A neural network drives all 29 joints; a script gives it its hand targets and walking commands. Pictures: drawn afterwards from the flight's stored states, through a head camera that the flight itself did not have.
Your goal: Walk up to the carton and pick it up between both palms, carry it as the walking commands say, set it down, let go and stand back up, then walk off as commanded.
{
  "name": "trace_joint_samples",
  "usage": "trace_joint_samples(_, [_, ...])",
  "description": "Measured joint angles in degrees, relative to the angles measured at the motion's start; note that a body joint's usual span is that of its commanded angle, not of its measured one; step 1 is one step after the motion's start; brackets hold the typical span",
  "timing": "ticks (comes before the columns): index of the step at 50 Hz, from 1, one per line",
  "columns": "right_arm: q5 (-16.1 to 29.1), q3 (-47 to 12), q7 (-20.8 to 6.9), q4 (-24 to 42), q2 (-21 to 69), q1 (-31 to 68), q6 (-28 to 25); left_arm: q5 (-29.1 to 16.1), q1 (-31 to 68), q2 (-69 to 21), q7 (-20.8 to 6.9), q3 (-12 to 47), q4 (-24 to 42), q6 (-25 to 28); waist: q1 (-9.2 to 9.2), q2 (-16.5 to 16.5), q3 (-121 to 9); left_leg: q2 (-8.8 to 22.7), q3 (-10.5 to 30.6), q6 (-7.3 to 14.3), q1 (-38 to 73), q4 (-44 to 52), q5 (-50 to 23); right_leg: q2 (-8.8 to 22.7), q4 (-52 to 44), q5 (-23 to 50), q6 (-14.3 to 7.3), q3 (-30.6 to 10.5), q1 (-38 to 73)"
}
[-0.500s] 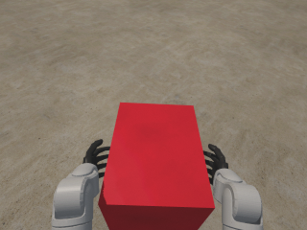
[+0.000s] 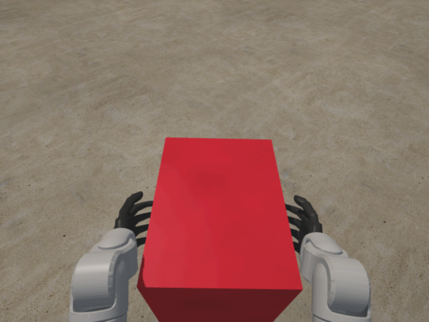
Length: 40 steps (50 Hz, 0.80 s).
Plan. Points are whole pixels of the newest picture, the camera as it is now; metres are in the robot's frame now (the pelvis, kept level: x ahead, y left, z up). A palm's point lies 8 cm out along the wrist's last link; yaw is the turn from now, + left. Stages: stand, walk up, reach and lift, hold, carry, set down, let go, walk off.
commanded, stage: carry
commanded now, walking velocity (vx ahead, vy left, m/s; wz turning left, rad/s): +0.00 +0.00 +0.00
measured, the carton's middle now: (216, 230) +0.31 +0.01 +0.00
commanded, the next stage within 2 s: none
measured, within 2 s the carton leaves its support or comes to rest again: neither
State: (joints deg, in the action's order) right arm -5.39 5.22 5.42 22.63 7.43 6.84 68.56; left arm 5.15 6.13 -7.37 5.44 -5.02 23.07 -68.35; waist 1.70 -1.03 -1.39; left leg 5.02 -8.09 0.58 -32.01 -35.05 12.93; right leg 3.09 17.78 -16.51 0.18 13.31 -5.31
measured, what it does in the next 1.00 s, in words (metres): walks ahead: left foot, then right foot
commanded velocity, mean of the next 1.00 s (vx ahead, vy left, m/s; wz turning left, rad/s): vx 0.00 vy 0.00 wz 0.00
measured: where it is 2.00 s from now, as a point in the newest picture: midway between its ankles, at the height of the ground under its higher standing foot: (207, 256)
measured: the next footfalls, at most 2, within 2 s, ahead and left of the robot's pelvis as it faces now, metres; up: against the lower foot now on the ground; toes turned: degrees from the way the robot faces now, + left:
left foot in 0.10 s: +0.26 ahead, +0.12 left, +0.00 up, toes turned +11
right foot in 0.36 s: +0.29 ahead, -0.08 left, +0.00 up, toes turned -12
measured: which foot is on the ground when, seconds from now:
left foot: up 0.00-0.08, down 0.10-0.92, up 0.94-1.00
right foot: down 0.00-0.10, up 0.12-0.34, down 0.36-0.72, up 0.74-0.84, down 0.86-1.00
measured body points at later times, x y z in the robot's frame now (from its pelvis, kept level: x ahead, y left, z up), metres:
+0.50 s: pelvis +0.27 +0.04 -0.01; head +0.28 +0.03 +0.44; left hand +0.56 +0.17 +0.08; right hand +0.54 -0.13 +0.07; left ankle +0.22 +0.11 -0.74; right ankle +0.25 -0.07 -0.74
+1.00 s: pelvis +0.41 +0.03 -0.02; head +0.41 +0.04 +0.43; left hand +0.68 +0.18 +0.03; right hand +0.67 -0.13 +0.04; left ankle +0.29 +0.12 -0.73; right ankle +0.37 -0.06 -0.74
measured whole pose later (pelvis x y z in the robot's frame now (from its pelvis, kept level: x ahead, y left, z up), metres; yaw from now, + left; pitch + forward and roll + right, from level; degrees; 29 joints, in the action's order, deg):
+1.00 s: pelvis +0.41 +0.03 -0.02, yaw +0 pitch +4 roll -2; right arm -5.0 7.5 5.6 19.9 7.3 6.3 70.4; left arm 6.9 7.8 -7.5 5.0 -3.8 17.9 -70.2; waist -0.1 -1.1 -3.5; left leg 3.6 -5.5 -1.5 -13.4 -43.1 32.3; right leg 1.6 35.9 -22.3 -2.7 13.6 -16.9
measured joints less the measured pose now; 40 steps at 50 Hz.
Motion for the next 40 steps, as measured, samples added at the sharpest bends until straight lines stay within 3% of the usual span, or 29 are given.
trace_joint_samples(4, [-0.1, -0.12, 0.08, 1.73, 0.01, 0.24, 0.07, 0.06, 0.78, -0.06, -0.15, -0.05, 1.4, -0.28, -0.82, 0.74, -1.03, -1.15, -3.34, 0.48, 3.75, 9.83, -11.77, 1.71, 3.02, -7.08, 3.07, -0.37, 6.37])
trace_joint_samples(5, [-0.09, -0.2, 0.04, 1.14, 0.08, 0.78, -0.16, 0.31, 1.24, 0.08, -0.23, -0.35, 1.43, -0.43, -1.26, 1.41, -1.45, -1.84, -4.12, 2.93, 4.79, 9.63, -12.72, 2.86, 6.94, -9.64, 3.68, -0.94, 6.31])
trace_joint_samples(7, [-0.37, -0.15, -0.02, -1.67, 0.27, 2.63, -1.15, 0.8, 3.03, 0.59, -0.56, -1.4, -0.01, -0.65, -2.09, 3.46, -0.96, -2.92, -5.29, 4.99, 5.23, 5.26, -7.73, 4.44, 21.32, -11.67, 3.86, -4.48, 1.44])
trace_joint_samples(9, [-0.55, 0.41, -0.09, -3.79, 0.48, 4.05, -1.12, 1.21, 4.09, 0.82, -0.7, -1.91, -1.41, -1.1, -2.04, 3.48, 0.4, -2.39, -5.82, 4.82, 7.37, 4.81, -4.33, 1.92, 35.26, -13.87, 3.49, -8.4, -5.29])
trace_joint_samples(11, [-0.5, 0.67, -0.17, -4.33, 0.43, 3.48, -0.89, 1.56, 3.66, 0.36, -0.75, -1.83, -2.2, -1.19, -2.0, 3.53, 1.05, -2.31, -6.37, 3.72, 10.23, 7.39, -3.86, 0.13, 39.73, -12.88, 3.0, -9.46, -10.67])
trace_joint_samples(15, [0.27, 1.14, -0.28, -2.72, 0.18, 1.62, -0.52, 1.66, 2.56, -0.27, -0.41, -0.76, -1.54, -1.26, -2.28, 3.81, 2.36, -3.22, -7.12, 3.82, 15.43, 12.33, -3.2, -0.27, 24.81, -8.68, 2.94, -8.67, -15.07])
trace_joint_samples(18, [0.68, 1.17, -0.25, -1.13, 0.14, 1.26, -0.93, 1.52, 2.78, -0.23, -0.21, -0.33, -0.15, -1.2, -2.56, 4.07, 3.34, -3.95, -7.35, 3.28, 18.08, 11.95, -0.75, 0.29, 11.27, 1.02, 2.71, -6.69, -14.93])
trace_joint_samples(19, [0.71, 1.15, -0.23, -0.53, 0.09, 0.96, -0.97, 1.4, 2.71, -0.24, -0.19, -0.14, 0.11, -1.12, -2.74, 4.01, 3.22, -4.23, -7.16, 3.0, 18.84, 11.16, 0.49, 0.68, 9.16, 7.82, 1.47, -6.04, -14.07])
trace_joint_samples(20, [0.7, 1.23, -0.22, -0.1, 0.04, 0.52, -0.92, 1.28, 2.42, -0.22, -0.17, 0.24, 0.0, -0.88, -3.0, 3.2, 2.7, -4.04, -6.56, 2.67, 19.42, 10.24, 1.83, 0.6, 8.83, 8.88, 0.18, -5.33, -12.84])
trace_joint_samples(22, [0.55, 1.22, -0.22, 0.35, -0.02, -0.15, -0.28, 1.23, 1.75, -0.14, -0.15, 0.83, -0.3, -0.89, -3.18, 1.01, 0.48, -3.2, -5.64, 2.05, 20.19, 9.22, 4.11, -0.19, 8.43, 5.15, -0.84, -4.36, -11.0])
trace_joint_samples(26, [-0.01, 1.34, -0.2, -0.43, 0.04, 0.86, 0.88, 1.55, 2.49, -0.21, -0.4, 0.28, -1.29, -1.56, -3.15, -1.12, -3.63, -2.56, -4.59, 0.77, 20.81, 7.59, 6.9, -0.57, 9.06, 0.56, -0.56, -3.43, -9.44])
trace_joint_samples(34, [-0.65, 1.15, -0.11, -4.05, 0.09, 1.42, 1.83, 1.73, 1.77, -0.13, -0.79, -0.5, -4.32, -1.81, -1.83, 0.6, -6.36, -2.44, -3.99, -1.52, 21.54, 3.63, 5.2, 0.57, 15.28, 1.01, 0.34, -3.18, -9.64])
trace_joint_samples(37, [-0.37, 0.69, -0.02, -4.04, 0.14, 1.69, 2.23, 1.68, 1.07, -0.02, -0.64, -0.7, -2.97, -2.53, -1.93, 0.59, -5.53, -2.49, -4.15, -0.82, 24.35, 6.33, 5.17, 1.03, 21.34, 1.75, 1.27, -3.0, -11.56])
trace_joint_samples(40, [-0.19, 0.2, 0.04, -3.02, 0.34, 3.18, 1.93, 1.57, 1.65, -0.07, -0.61, -1.7, -0.23, -2.78, -1.77, -1.38, -3.86, -0.8, -4.92, 0.66, 27.04, 7.15, 10.13, -1.01, 23.68, -8.18, 2.11, -2.1, -14.37])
